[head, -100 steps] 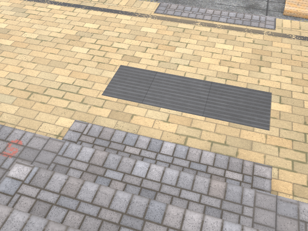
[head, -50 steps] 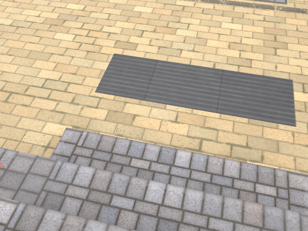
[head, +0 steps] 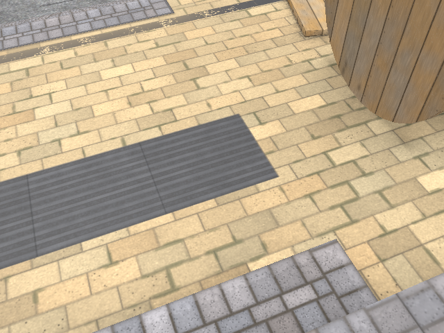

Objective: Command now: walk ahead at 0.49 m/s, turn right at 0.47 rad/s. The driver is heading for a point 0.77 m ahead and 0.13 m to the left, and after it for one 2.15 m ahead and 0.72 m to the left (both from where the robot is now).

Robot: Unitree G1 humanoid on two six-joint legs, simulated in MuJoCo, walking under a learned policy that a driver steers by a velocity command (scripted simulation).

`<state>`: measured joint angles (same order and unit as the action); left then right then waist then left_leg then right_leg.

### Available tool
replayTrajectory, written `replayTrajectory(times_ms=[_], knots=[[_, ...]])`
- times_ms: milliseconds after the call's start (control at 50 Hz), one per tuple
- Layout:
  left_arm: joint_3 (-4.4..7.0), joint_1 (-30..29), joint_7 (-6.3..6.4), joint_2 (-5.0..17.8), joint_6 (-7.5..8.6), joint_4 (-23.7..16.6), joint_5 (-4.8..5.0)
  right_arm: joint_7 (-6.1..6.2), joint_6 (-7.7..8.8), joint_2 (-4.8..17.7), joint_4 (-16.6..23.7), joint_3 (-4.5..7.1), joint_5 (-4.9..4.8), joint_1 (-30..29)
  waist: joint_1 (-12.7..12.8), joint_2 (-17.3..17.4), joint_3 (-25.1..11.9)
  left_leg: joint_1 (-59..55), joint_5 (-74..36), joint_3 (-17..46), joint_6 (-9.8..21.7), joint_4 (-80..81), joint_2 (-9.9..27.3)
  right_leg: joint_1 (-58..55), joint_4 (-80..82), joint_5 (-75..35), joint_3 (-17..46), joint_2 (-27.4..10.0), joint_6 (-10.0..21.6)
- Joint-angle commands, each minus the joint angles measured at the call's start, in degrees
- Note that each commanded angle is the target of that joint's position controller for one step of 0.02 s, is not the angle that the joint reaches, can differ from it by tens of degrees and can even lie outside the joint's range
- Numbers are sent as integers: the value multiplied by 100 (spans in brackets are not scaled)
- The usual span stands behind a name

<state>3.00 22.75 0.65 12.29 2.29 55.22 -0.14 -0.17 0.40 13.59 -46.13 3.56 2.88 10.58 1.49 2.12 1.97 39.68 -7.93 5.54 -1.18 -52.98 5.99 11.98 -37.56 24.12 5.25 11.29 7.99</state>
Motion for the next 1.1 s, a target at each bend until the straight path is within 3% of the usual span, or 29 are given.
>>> replayTrajectory(times_ms=[20, 80, 160, 180, 200, 220, 240, 260, 280, 300, 320, 340, 360, 380, 440, 480, 520, 540, 560, 600, 640, 660, 680, 700, 720, 740, 760, 840, 1100], knots=[[18, 20, 90, 432, 108, -349, 6, -139, 75, 377, 306, 117, 69, -155, -58, -476, 8, -409, -1442, -111, 113, 831, -251, 696, 461, -782, 1823, -1211, 847], [0, 161, 153, 647, 120, -448, -102, -194, 43, 292, 530, 44, -2, -561, 101, -622, 275, -824, -1076, -213, 85, 1252, -527, 1029, 77, -682, 1940, -1127, 752], [-10, 368, 312, 724, 56, -459, -204, -237, 245, 278, 619, 6, -187, -801, 361, -661, 614, -1049, -865, 142, 222, 2809, -320, 430, -772, -845, 2087, -1135, 654], [-11, 437, 364, 725, 32, -388, -202, -198, 282, 323, 494, 34, -275, -605, 345, -692, 697, -1298, -752, 137, 238, 3184, -185, 278, -1096, -1171, 2083, -1198, 639], [-23, 615, 381, 691, -4, -309, -186, -143, 332, 443, 276, 96, -288, -46, 200, -327, 709, -1945, -697, -25, 277, 3619, -195, 416, -1792, -1723, 1866, -1115, 573], [-37, 760, 328, 672, -32, -208, -158, -76, 357, 458, -99, 139, -239, 819, -131, 51, 432, -2845, -1044, -335, 292, 4040, -344, 464, -2900, -2067, 1377, -824, 434], [-2, 764, 182, 654, -11, -126, -88, -57, 339, 618, -540, 214, -124, 2001, -601, 303, -260, -4716, -1896, -536, 309, 2860, -323, 1633, -4589, -969, 772, -456, 198], [46, 1596, 145, 394, 79, -132, 203, -89, 295, 980, -585, 241, -166, 2657, -432, 1345, -1485, -6600, -3651, 784, 880, 1212, 1070, 3028, -7332, 2686, 184, 167, -213], [9, 1681, 281, 563, 73, -194, 242, -222, 266, 953, -518, 196, -275, 2773, -445, 1097, -1854, -6762, -4314, 1691, 1190, 1176, 1606, 3896, -8340, 2590, 118, -152, -255], [-29, 1057, 312, 708, 54, -457, 145, -156, 254, 1304, -402, 308, -408, 2314, -537, 1487, -1728, -6303, -1221, 2711, 1959, 2329, 2096, 4797, -8592, 1850, -343, -279, -407], [-5, 30, 272, 824, -54, -529, -69, -9, 227, 734, -252, 140, -410, 1697, -551, 424, -741, -5035, -5, 2444, 2004, 2972, 1712, 5025, -7964, 1108, -427, -541, -487], [-20, -484, 227, 702, -146, -677, -196, 51, 258, 587, -203, 26, -293, 1338, -435, 47, -218, -3703, -471, 2123, 1982, 3061, 1638, 4531, -7424, 574, -18, -679, -430], [-60, -458, 193, 530, -274, -626, -225, 25, 322, 590, -311, -43, -63, 1489, -290, -26, 41, -2773, -905, 2041, 2009, 2999, 1546, 3991, -6694, 507, 135, -820, -396], [-84, -450, 173, 361, -351, -540, -244, 21, 409, 543, -500, -69, -44, 1599, -146, -175, 210, -2247, -1327, 1682, 1875, 2811, 1300, 3835, -6367, 161, 309, -772, -366], [-55, -399, 70, 311, -343, -450, -245, 19, 566, 449, -498, -196, -188, 1238, 294, 159, 34, -1567, -1393, 537, 1317, 3170, 445, 2849, -3405, -1541, -34, -864, -555], [-139, -605, -62, 98, -308, -327, -228, 71, 499, 314, -520, -280, -318, 1222, 194, 489, -331, -1678, -2061, 169, 1034, 3212, 273, 1721, -1688, -2432, -479, -1043, -594], [-250, -676, -104, -114, -394, -262, -87, 84, 339, 258, -649, -313, -333, 1455, 122, 688, -545, -1807, -2414, 70, 841, 3148, 272, 959, -1454, -2357, -623, -1006, -607], [-232, -459, -116, -23, -419, -135, -49, 72, 318, 259, -669, -329, -306, 1431, 206, 723, -679, -1840, -2306, 184, 797, 3015, 345, 602, -1727, -2868, -449, -1115, -485], [-212, -654, -93, 133, -444, -157, -28, 77, 275, 271, -626, -340, -305, 1360, 170, 548, -462, -1982, -2015, 220, 776, 3067, 348, 769, -1477, -2561, -477, -1109, -469], [-231, -1018, -23, 233, -427, -170, -76, 80, 217, 314, -647, -360, -180, 1428, 0, 487, -98, -2369, -1901, 359, 813, 3037, 418, 812, -904, -1643, -539, -1098, -464], [-299, -1295, 48, 102, -332, -252, -37, 148, 116, 306, -786, -368, -125, 1740, -207, 460, 258, -2968, -1868, 420, 796, 2961, 309, 876, 533, -601, -676, -969, -552], [-329, -1163, 77, 27, -259, -146, -25, 191, 89, 328, -864, -358, -135, 1929, -235, 303, 197, -3120, -1680, 569, 712, 2893, 383, 364, 1154, -1446, -550, -1122, -597], [-272, -756, 106, 262, -203, 46, -30, 202, 93, 290, -943, -349, -139, 2319, -337, 11, -50, -2960, -1111, 555, 556, 2706, 278, -453, 1205, -3171, -135, -1542, -550], [-235, -605, 130, 428, -189, 183, 0, 190, 83, 212, -1043, -353, -232, 2773, -557, -431, -362, -2657, -250, 295, 427, 2689, 47, -1140, 816, -4790, 146, -1941, -324], [-280, -899, 121, 262, -202, 152, 85, 189, 38, 41, -1155, -414, -334, 2852, -574, -707, -530, -2782, 738, 112, 338, 2960, -158, -994, 738, -5099, 143, -1966, -118], [-302, -1120, 74, 137, -216, 92, 97, 185, -6, 121, -1075, -409, -311, 2347, -363, -859, -424, -2944, 1491, -19, 359, 3106, -327, -597, 1120, -4386, 198, -1896, -143], [-329, -1032, 39, 84, -220, 120, 29, 181, -12, 437, -990, -316, -276, 1944, -225, -594, -208, -2994, 1515, -8, 435, 3119, -326, -544, 1307, -4171, 116, -1821, -173], [-275, -974, 111, 238, -289, 366, 52, 116, -66, 42, -1080, -398, -230, 1690, -264, -301, 51, -3137, 1132, 78, 404, 3456, -167, -529, 1597, -3187, 82, -1685, -307], [-284, -713, 112, 142, -238, 793, 11, 175, -95, 41, -1487, -395, -261, 1383, -207, -153, 93, -3357, 1437, 13, 331, 3643, -135, -556, 2037, -2882, 82, -1619, -368]])
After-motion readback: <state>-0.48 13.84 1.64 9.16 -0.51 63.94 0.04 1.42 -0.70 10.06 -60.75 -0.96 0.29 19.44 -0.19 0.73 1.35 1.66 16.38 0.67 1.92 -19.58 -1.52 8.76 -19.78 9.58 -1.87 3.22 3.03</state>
